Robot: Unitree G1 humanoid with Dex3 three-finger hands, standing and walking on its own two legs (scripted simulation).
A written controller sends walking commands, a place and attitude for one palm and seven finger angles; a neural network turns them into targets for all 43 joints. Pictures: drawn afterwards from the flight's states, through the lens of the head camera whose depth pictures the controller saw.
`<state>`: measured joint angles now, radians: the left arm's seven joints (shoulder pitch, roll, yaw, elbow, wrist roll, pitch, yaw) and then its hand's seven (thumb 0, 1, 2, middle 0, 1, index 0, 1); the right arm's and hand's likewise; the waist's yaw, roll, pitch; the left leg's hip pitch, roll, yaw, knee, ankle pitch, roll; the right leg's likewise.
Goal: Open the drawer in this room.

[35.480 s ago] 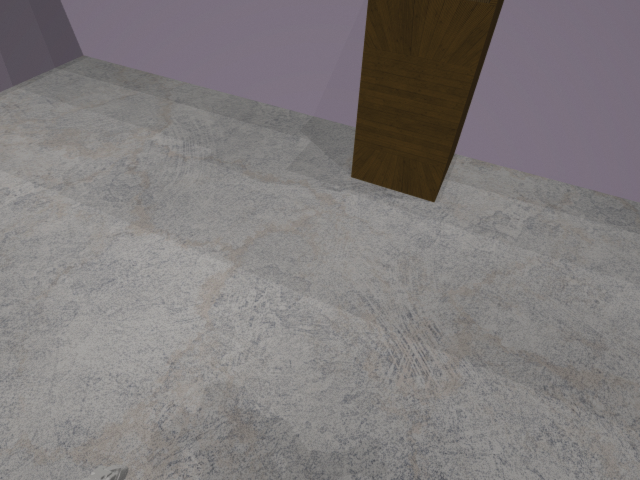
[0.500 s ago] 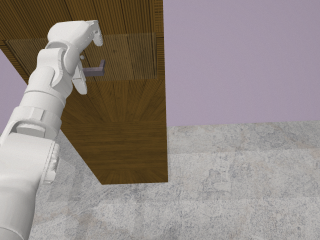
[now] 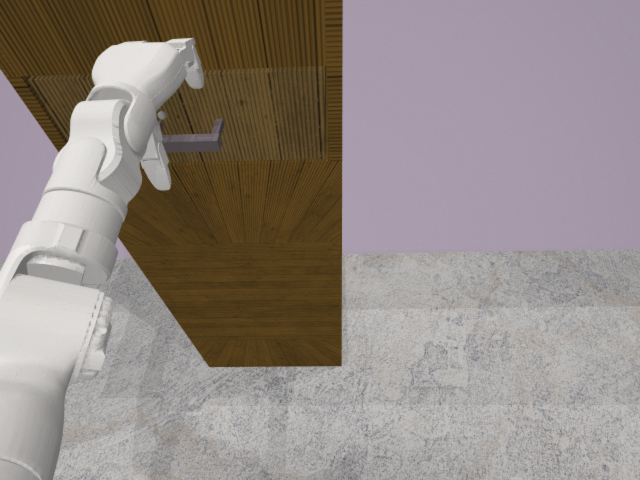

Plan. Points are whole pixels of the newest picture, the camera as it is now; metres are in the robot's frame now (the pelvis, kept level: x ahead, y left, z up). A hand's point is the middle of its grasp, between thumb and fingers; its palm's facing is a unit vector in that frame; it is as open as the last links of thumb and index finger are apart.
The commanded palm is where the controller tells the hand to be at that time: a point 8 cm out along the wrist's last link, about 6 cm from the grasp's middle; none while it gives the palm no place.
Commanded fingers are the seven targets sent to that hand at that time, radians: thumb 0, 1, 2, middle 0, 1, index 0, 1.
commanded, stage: re-aim the fingers above the handle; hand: left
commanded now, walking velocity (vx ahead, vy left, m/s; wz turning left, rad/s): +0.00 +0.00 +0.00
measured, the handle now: (184, 135) +0.53 +0.19 +0.16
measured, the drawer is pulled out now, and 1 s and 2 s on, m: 0.00 0.00 0.00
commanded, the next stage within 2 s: lower the fingers behind the handle in 0.38 s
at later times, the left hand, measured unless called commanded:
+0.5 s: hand (161, 112) +0.49 +0.19 +0.22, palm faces +0.03 +0.00 -1.00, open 13.7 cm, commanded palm +0.47 +0.18 +0.27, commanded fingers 0.00 -0.50 0.30 -0.30 -1.20 -0.30 -1.20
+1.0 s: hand (194, 149) +0.49 +0.17 +0.17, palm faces +0.03 -0.03 -1.00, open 13.8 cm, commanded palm +0.47 +0.18 +0.23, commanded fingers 0.00 -0.50 0.30 -0.30 -1.20 -0.30 -1.20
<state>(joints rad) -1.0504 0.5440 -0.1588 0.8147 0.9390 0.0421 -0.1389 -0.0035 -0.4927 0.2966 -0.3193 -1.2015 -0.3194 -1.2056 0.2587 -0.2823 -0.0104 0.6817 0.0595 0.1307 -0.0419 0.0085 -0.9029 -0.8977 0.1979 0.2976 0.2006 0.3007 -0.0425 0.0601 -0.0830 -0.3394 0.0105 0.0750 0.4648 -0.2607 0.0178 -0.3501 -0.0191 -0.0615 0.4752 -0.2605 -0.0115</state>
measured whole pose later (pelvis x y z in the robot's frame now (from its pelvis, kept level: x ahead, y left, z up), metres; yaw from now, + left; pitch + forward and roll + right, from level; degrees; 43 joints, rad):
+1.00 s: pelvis -0.01 +0.00 -0.01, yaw +0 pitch +10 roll +0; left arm -1.00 0.49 -0.15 0.87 0.97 -0.01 -0.03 0.00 -0.49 0.30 -0.35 -1.23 -0.32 -1.21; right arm 0.32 -0.26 -0.02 0.68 0.04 0.12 -0.04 0.01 -0.90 -0.90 0.20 0.30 0.20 0.30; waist -0.07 0.05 -0.09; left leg -0.42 0.02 0.08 0.53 -0.28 0.02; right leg -0.43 -0.02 -0.05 0.53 -0.27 -0.01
